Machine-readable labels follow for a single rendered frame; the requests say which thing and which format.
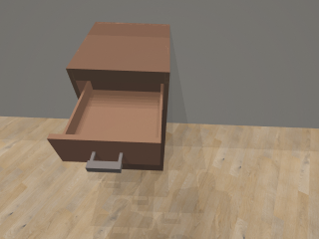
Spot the handle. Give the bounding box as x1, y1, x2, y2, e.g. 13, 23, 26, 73
85, 151, 124, 173

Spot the drawer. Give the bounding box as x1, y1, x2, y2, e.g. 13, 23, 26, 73
47, 81, 163, 165

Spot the cabinet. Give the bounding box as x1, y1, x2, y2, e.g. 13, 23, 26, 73
66, 22, 170, 171

